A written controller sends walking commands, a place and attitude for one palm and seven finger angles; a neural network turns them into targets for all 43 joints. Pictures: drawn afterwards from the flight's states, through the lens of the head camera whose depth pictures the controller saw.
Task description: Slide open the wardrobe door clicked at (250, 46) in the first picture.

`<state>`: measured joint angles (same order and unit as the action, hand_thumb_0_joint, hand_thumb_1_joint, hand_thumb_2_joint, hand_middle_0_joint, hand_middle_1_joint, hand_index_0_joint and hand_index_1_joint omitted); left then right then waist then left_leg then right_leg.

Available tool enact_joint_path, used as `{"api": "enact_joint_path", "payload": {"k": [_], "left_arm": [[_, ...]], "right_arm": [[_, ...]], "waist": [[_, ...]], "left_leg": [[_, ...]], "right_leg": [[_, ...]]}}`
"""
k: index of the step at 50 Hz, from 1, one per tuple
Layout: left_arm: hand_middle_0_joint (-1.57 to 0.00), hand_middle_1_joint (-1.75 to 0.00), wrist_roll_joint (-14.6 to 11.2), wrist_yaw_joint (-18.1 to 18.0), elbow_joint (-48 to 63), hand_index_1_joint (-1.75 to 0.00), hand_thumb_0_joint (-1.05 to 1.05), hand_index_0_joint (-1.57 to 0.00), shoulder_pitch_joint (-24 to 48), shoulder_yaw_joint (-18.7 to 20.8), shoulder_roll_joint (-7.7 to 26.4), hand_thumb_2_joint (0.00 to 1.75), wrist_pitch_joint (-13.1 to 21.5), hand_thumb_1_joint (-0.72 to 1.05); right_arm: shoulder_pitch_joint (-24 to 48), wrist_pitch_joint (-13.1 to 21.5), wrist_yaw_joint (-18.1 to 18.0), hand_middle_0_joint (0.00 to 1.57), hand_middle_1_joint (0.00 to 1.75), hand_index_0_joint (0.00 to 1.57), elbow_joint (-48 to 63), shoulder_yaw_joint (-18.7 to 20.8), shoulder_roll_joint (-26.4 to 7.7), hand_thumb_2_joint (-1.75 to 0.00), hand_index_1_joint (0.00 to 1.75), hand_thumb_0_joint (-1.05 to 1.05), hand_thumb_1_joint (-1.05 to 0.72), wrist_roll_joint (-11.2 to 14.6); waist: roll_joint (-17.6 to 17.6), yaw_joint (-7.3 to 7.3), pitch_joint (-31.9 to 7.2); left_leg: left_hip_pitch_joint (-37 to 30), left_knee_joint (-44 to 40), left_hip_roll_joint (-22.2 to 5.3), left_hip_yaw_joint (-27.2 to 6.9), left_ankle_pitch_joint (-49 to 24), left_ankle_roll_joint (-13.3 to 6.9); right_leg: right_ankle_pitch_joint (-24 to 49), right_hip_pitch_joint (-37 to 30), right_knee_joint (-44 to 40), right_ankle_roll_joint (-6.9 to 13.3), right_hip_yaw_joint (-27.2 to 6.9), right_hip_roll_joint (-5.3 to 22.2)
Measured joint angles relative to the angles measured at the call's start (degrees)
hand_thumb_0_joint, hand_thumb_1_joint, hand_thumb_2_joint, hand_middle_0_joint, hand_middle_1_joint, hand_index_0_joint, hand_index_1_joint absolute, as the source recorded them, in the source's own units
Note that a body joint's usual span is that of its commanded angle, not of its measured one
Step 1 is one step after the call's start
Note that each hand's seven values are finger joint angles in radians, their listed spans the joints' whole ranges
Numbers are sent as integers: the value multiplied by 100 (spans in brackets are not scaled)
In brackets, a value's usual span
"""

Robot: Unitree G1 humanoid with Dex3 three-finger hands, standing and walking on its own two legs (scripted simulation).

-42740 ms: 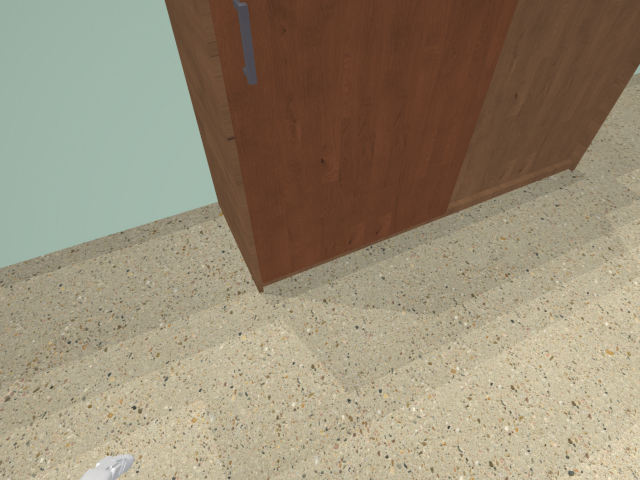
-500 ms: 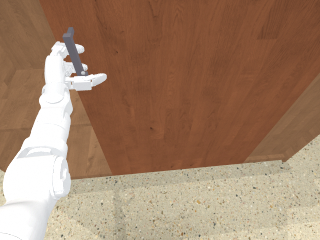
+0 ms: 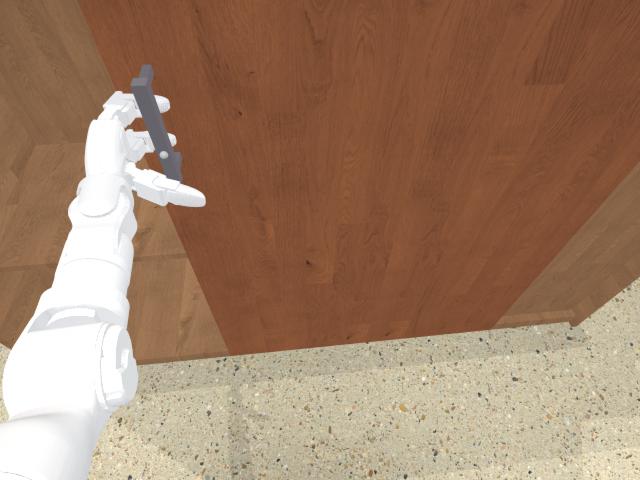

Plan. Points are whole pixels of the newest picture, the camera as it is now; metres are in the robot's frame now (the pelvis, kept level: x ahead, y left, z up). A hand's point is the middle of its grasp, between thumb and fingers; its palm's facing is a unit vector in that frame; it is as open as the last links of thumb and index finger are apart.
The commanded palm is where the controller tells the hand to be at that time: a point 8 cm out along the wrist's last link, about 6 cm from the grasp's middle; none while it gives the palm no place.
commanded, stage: slip the hand off the handle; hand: left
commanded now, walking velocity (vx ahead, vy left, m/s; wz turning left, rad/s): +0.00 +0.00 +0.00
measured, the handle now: (161, 129) +0.52 +0.20 +0.15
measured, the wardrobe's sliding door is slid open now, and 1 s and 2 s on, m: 0.51 0.51 0.51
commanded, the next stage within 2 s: draw the hand back to the body in 1.38 s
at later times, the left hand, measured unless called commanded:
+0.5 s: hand (85, 163) +0.46 +0.28 +0.15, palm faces +0.19 -0.97 -0.12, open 14.6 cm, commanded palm +0.43 +0.30 +0.15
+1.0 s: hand (68, 216) +0.37 +0.27 +0.15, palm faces +0.21 -0.97 -0.12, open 14.7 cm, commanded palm +0.34 +0.30 +0.15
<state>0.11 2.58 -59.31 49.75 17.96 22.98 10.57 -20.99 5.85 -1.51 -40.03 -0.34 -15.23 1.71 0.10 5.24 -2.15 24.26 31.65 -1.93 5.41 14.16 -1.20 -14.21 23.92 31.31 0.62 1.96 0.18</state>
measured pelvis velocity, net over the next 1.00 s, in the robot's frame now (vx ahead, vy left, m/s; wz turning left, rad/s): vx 0.01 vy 0.01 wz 0.03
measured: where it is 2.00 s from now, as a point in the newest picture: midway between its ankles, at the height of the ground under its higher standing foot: outside the picture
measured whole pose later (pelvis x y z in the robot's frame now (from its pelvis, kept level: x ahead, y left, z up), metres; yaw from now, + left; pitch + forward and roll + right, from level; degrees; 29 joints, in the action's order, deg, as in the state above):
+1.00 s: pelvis +0.01 +0.01 +0.00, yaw +1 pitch +3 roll -1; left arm -8.1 8.7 -27.4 23.1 17.6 22.1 1.5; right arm -17.4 5.1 -3.4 -36.1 -1.3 -14.9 3.7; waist 1.9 -0.7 -4.1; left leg 19.8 32.7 -1.1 4.2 16.1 -1.9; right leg -15.6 18.0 30.7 -0.3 3.1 1.0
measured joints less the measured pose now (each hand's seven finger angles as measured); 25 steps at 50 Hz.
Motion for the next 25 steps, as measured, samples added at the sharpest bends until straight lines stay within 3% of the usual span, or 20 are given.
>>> {"api": "enact_joint_path", "payload": {"k": [6, 12, 17, 25], "left_arm": [[-35, -120, 46, 49, -51, -120, -2, -35, -7, 68, -13, 20, -7, -55], [-36, -120, 78, 123, -48, -120, -2, -35, -73, 183, 188, 20, -22, -55], [-31, -118, -21, 222, -21, -118, -2, -32, -175, 285, 482, 20, -10, -55], [-27, -115, -286, 680, -205, -116, -2, -27, -21, 49, 754, 20, -27, -55]], "right_arm": [[177, -36, -22, 20, 30, 20, 146, -45, 16, -90, 30, 1, -91, 5], [163, -114, -60, 20, 30, 20, 261, -69, 22, -90, 30, 1, -91, 30], [18, -166, -84, 20, 30, 20, 231, -76, 2, -90, 30, 1, -91, 50], [-193, -176, -164, 20, 30, 20, -13, -83, -65, -90, 30, 1, -91, 86]], "waist": [[-26, -22, -80], [-48, -19, -109], [-48, -53, -104], [-26, -120, -53]], "left_leg": [[15, 77, 40, 8, 74, -45], [35, 147, 54, 26, 128, -77], [69, 201, 64, 7, 157, -98], [223, 320, 117, -134, 173, -135]], "right_leg": [[-56, 0, 50, -52, -12, 43], [-78, 6, 80, -85, -32, 59], [-85, 6, 83, -107, -15, 71], [-90, 40, 82, -142, 126, 124]]}}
